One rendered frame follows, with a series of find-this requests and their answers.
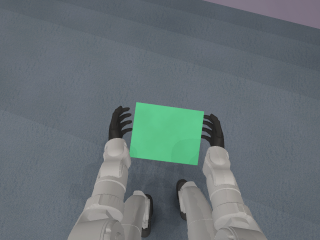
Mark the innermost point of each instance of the robot right upper arm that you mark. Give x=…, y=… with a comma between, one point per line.
x=236, y=233

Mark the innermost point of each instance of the left robot forearm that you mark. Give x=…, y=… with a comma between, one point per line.
x=107, y=199

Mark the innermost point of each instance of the robot left hand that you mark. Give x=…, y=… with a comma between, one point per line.
x=115, y=127

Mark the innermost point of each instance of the carton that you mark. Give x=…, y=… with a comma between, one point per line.
x=165, y=133

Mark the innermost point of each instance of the robot left upper arm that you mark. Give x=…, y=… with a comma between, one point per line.
x=101, y=229

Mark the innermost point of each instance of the left robot foot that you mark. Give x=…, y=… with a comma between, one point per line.
x=145, y=232

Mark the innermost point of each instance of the right robot forearm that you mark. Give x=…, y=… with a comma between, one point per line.
x=224, y=194

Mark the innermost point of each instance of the robot right hand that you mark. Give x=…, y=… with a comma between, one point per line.
x=217, y=137

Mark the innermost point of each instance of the robot right thigh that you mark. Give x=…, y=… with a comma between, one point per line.
x=200, y=224

